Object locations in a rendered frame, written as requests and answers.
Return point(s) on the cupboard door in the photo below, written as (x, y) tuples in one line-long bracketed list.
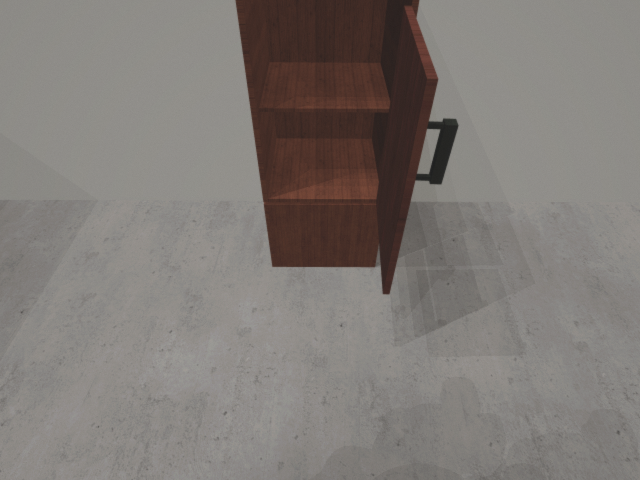
[(414, 86)]

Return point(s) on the handle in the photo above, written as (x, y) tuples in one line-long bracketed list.
[(448, 129)]

